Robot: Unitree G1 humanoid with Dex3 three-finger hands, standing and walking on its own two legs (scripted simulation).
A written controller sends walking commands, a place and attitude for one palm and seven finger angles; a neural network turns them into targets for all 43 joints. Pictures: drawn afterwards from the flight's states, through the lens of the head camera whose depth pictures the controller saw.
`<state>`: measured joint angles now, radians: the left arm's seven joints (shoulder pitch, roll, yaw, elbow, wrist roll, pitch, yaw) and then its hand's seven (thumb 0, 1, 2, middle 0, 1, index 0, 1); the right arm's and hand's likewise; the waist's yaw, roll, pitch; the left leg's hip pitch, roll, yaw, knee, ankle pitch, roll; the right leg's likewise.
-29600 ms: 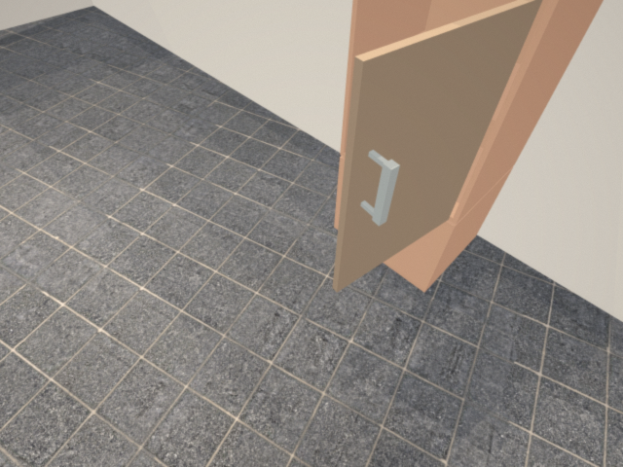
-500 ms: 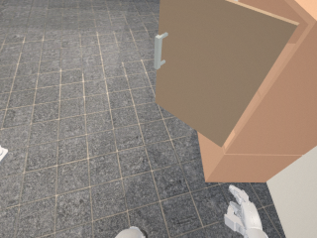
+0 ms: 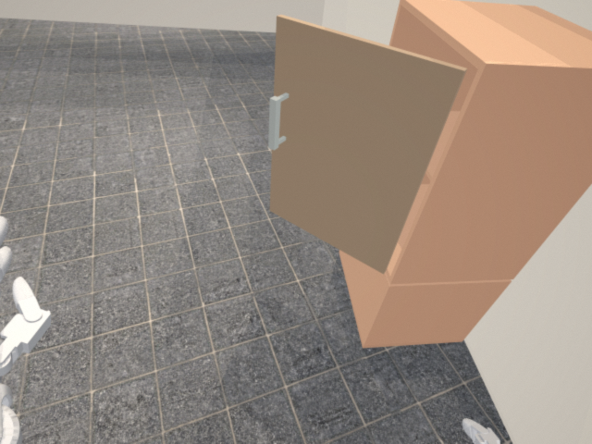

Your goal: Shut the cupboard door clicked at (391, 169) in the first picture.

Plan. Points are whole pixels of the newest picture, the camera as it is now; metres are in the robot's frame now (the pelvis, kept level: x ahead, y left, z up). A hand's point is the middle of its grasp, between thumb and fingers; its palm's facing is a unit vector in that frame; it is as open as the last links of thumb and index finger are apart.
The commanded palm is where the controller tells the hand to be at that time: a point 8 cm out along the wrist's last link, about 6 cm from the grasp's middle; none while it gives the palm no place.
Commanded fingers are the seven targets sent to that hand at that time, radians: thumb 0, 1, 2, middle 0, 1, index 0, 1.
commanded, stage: stop stepping back and stand still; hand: left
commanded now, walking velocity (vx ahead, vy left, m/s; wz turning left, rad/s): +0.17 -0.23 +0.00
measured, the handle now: (279, 121) +0.87 +0.08 +0.02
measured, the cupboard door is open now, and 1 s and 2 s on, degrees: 49 49 49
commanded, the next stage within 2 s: let the arm hang, fingers relaxed in 1.08 s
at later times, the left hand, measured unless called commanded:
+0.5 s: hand (47, 315) +0.21 +0.28 +0.14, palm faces +0.44 -0.83 -0.34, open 7.4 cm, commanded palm +0.15 +0.31 +0.18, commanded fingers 0.00 0.90 0.90 -0.20 -0.30 -0.20 -0.30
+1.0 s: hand (17, 323) +0.19 +0.28 +0.16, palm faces +0.44 -0.82 -0.37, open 7.4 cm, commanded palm +0.12 +0.32 +0.18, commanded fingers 0.00 0.90 0.90 -0.20 -0.30 -0.20 -0.30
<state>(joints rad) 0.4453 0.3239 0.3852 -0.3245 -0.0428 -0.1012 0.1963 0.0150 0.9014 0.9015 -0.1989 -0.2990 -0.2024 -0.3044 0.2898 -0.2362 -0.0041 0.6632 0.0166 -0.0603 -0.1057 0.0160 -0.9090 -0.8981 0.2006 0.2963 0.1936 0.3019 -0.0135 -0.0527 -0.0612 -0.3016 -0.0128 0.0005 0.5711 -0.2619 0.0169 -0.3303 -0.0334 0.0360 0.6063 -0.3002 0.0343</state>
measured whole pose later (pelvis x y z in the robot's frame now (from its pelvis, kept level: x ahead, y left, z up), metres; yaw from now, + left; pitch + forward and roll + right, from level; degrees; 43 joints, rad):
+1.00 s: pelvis -0.02 +0.02 +0.01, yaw +0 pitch +1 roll -2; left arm 0.51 0.36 0.37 -0.46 -0.04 -0.14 0.16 0.02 0.89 0.90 -0.21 -0.30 -0.21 -0.31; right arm 0.25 -0.19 0.05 0.64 0.01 -0.07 -0.09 0.02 -0.90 -0.90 0.21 0.30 0.20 0.30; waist 0.00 -0.01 -0.05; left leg -0.35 0.00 0.04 0.49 -0.16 0.05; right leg -0.15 0.02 -0.05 0.42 -0.29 0.00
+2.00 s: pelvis -0.03 +0.02 +0.01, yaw -1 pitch -2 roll -1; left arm 0.28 0.28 0.02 1.12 0.02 0.00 0.01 0.01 0.91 0.90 -0.20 -0.30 -0.20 -0.30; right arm 0.21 -0.24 -0.01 1.10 -0.02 0.01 -0.01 0.01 -0.91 -0.90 0.21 0.30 0.20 0.30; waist -0.01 0.03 0.01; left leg -0.25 -0.02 0.06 0.39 -0.10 0.05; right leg -0.08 0.00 -0.03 0.39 -0.26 0.00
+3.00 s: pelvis +0.01 +0.01 +0.02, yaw +0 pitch -1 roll +0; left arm 0.20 0.28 0.01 1.13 0.02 0.00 0.01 0.01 0.91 0.90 -0.20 -0.30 -0.20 -0.30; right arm 0.14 -0.29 0.00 1.12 -0.01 0.00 -0.01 0.01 -0.91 -0.90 0.20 0.30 0.20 0.30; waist -0.01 0.00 0.03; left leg -0.19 -0.02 0.05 0.34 -0.12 0.03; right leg -0.01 0.00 -0.03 0.30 -0.27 -0.01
